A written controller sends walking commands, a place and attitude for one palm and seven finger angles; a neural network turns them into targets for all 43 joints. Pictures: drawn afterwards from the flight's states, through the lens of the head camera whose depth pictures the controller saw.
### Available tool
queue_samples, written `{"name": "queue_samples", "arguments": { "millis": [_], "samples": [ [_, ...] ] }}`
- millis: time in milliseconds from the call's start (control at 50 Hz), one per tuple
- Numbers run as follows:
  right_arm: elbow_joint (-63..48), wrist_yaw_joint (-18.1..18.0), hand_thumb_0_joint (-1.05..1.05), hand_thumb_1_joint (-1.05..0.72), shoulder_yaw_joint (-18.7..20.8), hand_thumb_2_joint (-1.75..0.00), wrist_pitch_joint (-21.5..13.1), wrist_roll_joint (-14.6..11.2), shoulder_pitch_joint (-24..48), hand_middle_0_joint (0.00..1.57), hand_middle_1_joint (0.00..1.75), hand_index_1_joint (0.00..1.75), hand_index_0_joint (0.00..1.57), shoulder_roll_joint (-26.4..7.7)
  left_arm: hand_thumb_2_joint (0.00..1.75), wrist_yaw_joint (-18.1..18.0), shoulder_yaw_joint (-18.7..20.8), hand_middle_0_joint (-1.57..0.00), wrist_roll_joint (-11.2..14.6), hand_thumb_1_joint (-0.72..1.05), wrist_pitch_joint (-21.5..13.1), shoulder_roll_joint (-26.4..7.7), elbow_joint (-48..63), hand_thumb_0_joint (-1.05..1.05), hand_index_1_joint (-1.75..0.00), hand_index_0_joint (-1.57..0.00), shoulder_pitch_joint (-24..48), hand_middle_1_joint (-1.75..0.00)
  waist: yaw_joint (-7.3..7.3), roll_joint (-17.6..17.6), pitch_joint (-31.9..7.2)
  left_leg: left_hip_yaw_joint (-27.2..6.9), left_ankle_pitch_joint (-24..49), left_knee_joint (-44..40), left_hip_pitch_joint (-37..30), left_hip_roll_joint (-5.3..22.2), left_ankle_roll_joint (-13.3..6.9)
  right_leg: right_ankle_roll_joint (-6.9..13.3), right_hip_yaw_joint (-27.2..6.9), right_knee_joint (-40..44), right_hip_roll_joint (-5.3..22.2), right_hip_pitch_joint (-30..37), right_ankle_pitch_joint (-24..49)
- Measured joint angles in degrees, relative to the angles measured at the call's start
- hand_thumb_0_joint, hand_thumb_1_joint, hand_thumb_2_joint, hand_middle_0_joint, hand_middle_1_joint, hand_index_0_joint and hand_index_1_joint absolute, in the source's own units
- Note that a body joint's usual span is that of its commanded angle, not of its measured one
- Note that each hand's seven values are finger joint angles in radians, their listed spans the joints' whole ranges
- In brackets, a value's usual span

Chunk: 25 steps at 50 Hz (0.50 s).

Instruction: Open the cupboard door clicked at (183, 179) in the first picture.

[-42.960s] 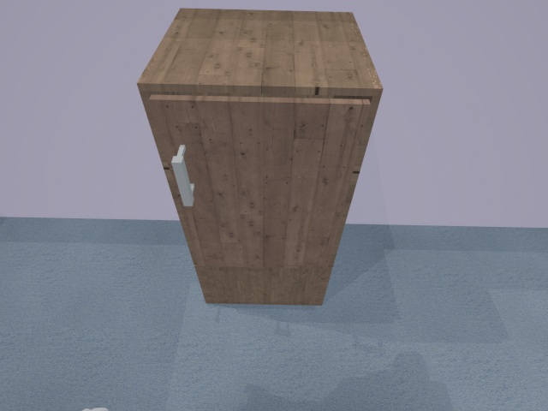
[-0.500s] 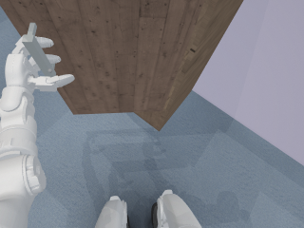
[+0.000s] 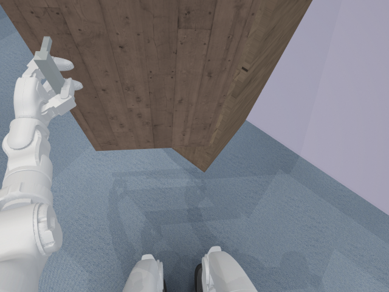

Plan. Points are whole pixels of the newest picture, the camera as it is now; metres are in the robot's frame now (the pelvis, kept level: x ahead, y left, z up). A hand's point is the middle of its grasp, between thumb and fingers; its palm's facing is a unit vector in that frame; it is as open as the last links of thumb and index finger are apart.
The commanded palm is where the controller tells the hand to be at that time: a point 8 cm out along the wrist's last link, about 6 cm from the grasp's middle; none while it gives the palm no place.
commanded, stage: pull the door open along its arc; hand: left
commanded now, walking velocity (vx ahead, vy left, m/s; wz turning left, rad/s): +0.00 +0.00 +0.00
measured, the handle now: (58, 73) +0.54 +0.25 +0.06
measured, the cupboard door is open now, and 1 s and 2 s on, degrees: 43 81 85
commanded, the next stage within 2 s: open thumb and fingers to let go in 1.00 s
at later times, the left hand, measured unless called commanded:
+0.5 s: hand (81, 153) +0.37 +0.18 +0.05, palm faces +0.13 -0.99 +0.04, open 5.9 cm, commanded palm +0.30 +0.25 +0.05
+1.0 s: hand (131, 202) +0.28 +0.10 +0.05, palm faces +0.45 -0.89 +0.00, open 5.8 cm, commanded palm +0.21 +0.14 +0.05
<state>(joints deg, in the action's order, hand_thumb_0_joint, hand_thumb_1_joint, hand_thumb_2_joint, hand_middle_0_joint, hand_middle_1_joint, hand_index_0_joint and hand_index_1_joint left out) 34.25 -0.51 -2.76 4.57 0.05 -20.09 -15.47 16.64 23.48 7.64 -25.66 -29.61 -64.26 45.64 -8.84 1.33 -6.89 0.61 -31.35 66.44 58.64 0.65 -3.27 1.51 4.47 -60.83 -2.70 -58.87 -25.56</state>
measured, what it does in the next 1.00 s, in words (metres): shifts its weight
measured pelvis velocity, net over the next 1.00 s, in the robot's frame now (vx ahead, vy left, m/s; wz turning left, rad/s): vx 0.01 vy -0.05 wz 0.06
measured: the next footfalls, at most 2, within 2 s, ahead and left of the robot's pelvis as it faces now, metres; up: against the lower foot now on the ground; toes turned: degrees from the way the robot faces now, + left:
none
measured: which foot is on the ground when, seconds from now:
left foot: down 0.00-1.00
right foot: down 0.00-1.00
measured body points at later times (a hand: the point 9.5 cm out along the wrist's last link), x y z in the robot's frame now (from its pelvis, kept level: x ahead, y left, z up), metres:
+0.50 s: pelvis +0.01 -0.01 +0.02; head +0.10 +0.00 +0.46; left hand +0.35 +0.24 +0.05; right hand +0.13 -0.26 -0.09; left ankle -0.01 +0.08 -0.65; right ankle +0.03 -0.11 -0.65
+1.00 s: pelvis +0.01 -0.05 +0.02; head +0.06 -0.06 +0.46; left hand +0.25 +0.14 +0.06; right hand +0.19 -0.26 -0.09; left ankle -0.01 +0.08 -0.65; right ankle +0.03 -0.11 -0.65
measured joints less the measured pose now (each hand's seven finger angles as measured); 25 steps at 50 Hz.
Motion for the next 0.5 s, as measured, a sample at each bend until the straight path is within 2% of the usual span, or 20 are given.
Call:
{"name": "queue_samples", "arguments": {
  "millis": [80, 180, 380, 440, 500],
  "samples": [
    [-0.01, 0.06, 0.01, -0.91, 0.14, -0.9, -0.01, -0.04, -0.07, 0.21, 0.3, 0.3, 0.21, -0.07, 0.82, 0.03, 0.05, -0.37, 0.42, 0.75, 0.12, 0.09, 0.82, 0.0, -1.35, -0.37, -0.65, -1.34, 0.16, -0.08, -0.03, 0.13, 0.06, -0.04, 0.04, 0.08, 0.09, 0.11, -0.12, -0.1, -0.08, -0.17, 0.04],
    [-0.4, 0.37, 0.01, -0.91, 0.54, -0.9, 0.41, -0.52, -0.56, 0.21, 0.3, 0.3, 0.21, 0.09, 0.8, 0.39, -0.01, -0.37, 1.86, 0.75, 0.16, 1.66, 5.19, 0.0, -1.35, -0.37, -5.29, -1.35, 0.82, -0.13, -0.35, 0.62, 0.17, -1.08, -1.36, 0.3, 0.2, 0.2, -0.66, 0.62, -0.35, 0.88, 0.21],
    [-3.1, 0.99, 0.01, -0.91, 1.4, -0.9, 0.01, -1.9, -0.14, 0.21, 0.3, 0.3, 0.2, 0.85, 0.75, 0.58, -4.09, -0.38, 6.01, 0.73, 0.48, 9.08, 23.71, 0.0, -1.35, -0.37, -25.15, -1.35, 3.14, -0.11, -1.71, 1.69, 0.86, -5.32, -7.46, 0.21, 0.29, 0.22, -1.92, 3.74, -0.45, 6.18, 0.62],
    [-3.97, 1.05, 0.01, -0.91, 1.77, -0.9, -1.01, -1.74, 1.19, 0.21, 0.3, 0.3, 0.2, 1.25, 0.74, -3.13, -6.05, -0.39, 6.73, 0.71, 0.56, 13.17, 30.05, 0.0, -1.35, -0.38, -30.94, -1.35, 4.23, -0.29, -2.12, 1.99, 0.94, -6.03, -8.83, 0.02, 0.39, 0.23, -2.26, 3.91, -0.3, 7.26, 0.48],
    [-4.65, 1.38, 0.01, -0.91, 2.01, -0.9, -2.02, -1.08, 3.26, 0.2, 0.3, 0.3, 0.2, 1.8, 0.73, -9.36, -8.29, -0.39, 5.44, 0.69, 0.41, 17.53, 36.19, 0.01, -1.35, -0.38, -36.06, -1.34, 5.22, -0.56, -2.45, 2.25, 0.91, -6.2, -9.7, -0.24, 0.51, 0.32, -2.51, 3.39, -0.05, 7.78, 0.11]
  ]
}}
